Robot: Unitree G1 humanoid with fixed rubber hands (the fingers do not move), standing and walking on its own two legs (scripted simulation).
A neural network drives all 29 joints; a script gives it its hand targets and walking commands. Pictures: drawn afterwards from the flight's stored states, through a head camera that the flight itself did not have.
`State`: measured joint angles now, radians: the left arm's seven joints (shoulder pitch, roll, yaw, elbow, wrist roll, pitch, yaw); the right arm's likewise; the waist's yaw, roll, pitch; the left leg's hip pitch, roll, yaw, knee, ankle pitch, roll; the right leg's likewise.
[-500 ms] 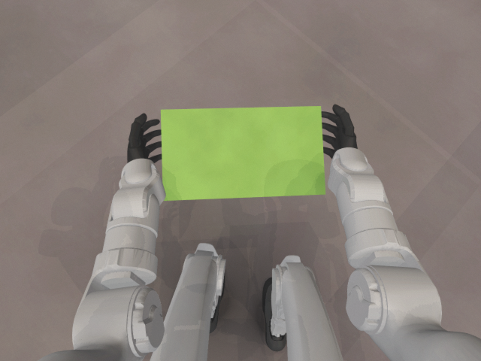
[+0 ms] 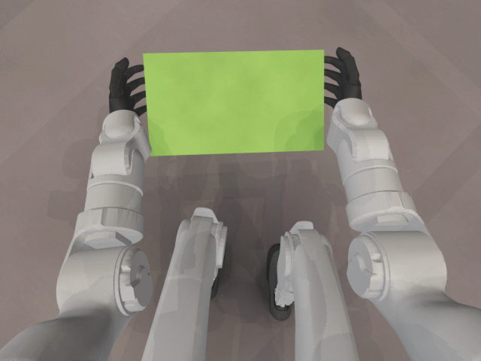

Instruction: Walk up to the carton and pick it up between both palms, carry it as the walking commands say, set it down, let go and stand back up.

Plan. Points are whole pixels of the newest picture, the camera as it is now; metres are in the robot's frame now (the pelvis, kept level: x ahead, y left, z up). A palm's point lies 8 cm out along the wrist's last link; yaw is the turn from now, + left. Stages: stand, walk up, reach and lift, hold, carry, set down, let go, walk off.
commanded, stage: set down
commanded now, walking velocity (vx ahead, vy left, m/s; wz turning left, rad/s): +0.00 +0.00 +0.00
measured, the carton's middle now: (234, 110) +0.50 +0.07 -0.16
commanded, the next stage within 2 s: none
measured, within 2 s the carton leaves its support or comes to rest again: neither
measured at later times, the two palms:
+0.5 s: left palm (140, 118) +0.48 +0.24 -0.19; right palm (318, 107) +0.53 -0.09 -0.19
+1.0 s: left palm (155, 121) +0.50 +0.24 -0.28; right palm (309, 113) +0.55 -0.09 -0.28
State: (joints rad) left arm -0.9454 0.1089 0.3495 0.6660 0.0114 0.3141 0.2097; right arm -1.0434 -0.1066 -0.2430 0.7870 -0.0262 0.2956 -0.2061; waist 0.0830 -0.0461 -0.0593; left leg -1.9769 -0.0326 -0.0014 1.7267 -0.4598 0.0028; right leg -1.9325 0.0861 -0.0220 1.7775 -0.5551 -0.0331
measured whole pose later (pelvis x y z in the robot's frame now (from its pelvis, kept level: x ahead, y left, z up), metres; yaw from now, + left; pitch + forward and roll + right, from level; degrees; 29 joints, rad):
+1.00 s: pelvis -0.02 +0.01 -0.12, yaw -1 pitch +29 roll -1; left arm -1.41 0.30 0.21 0.85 -0.15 0.31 0.27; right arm -1.50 -0.33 -0.07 0.97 0.19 0.29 -0.25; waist 0.11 -0.04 0.53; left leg -2.15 -0.02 0.02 2.14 -0.49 0.03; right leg -2.09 0.08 -0.05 2.20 -0.61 -0.02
